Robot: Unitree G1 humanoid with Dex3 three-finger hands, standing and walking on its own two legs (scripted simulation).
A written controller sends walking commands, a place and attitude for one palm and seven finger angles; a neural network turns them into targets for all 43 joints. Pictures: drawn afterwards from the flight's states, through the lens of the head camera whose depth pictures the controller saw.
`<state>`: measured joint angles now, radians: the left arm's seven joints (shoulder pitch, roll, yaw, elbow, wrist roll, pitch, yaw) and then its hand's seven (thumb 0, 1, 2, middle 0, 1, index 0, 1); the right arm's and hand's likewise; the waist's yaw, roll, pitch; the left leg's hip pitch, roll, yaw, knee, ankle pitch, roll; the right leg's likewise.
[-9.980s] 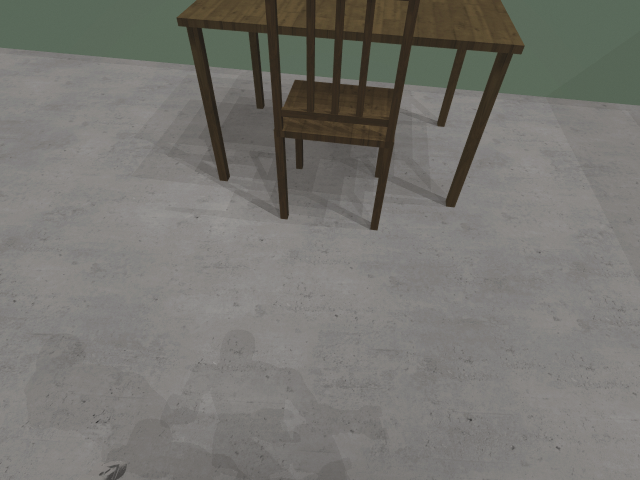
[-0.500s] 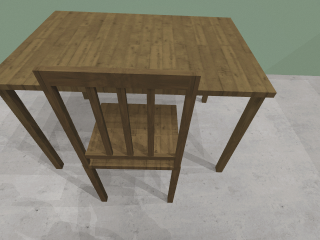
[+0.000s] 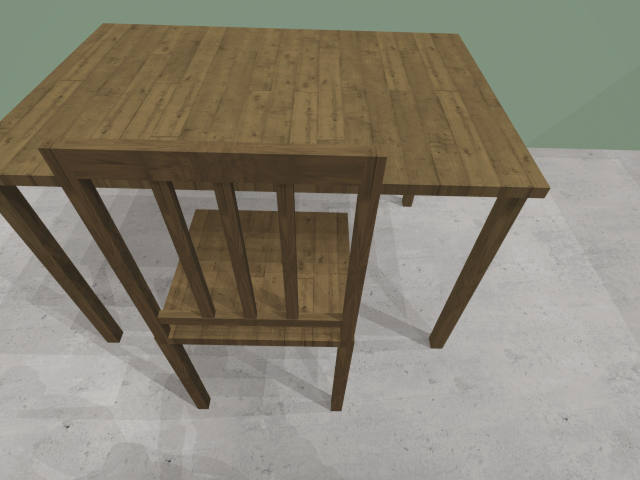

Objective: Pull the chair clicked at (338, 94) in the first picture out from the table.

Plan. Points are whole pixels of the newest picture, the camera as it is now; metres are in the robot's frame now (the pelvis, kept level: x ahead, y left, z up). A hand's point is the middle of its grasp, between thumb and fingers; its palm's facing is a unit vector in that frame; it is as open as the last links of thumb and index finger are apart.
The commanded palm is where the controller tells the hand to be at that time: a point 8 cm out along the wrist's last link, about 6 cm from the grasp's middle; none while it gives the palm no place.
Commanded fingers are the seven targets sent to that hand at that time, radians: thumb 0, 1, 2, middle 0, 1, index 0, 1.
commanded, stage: come to a stop and stand still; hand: left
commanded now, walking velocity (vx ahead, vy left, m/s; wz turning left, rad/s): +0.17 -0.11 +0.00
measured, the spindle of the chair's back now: (239, 260) +0.46 +0.17 -0.04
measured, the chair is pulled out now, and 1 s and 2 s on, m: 0.00 0.00 0.00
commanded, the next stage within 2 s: none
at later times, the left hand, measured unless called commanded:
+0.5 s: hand out of the picture +0.04 +0.17 -0.17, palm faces +0.03 -0.97 -0.25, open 7.3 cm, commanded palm none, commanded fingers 0.00 0.90 0.90 -0.20 -0.30 -0.20 -0.30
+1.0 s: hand out of the picture -0.02 +0.20 -0.17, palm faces +0.00 -0.98 -0.19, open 7.4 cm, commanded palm none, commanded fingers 0.00 0.90 0.90 -0.20 -0.30 -0.20 -0.30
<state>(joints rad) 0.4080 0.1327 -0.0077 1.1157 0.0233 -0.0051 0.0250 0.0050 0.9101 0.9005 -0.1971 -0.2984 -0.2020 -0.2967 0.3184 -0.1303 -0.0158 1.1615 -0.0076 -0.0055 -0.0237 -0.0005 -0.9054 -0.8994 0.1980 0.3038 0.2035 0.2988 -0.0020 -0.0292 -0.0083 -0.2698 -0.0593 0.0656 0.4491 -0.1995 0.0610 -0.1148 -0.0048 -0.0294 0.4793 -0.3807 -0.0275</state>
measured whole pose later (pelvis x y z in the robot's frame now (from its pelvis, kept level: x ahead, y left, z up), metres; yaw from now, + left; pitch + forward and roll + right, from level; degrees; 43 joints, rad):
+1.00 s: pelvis -0.05 +0.02 +0.00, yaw +0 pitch -1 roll -1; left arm 0.33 0.17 -0.01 0.93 0.02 0.02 0.03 0.01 0.91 0.90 -0.20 -0.30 -0.20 -0.30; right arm 0.32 -0.17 0.00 0.98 -0.02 0.02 0.00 0.00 -0.91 -0.90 0.20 0.30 0.20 0.30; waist -0.02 0.00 0.00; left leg -0.33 -0.05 0.07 0.50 -0.17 0.09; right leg -0.18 0.01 -0.01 0.54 -0.35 -0.02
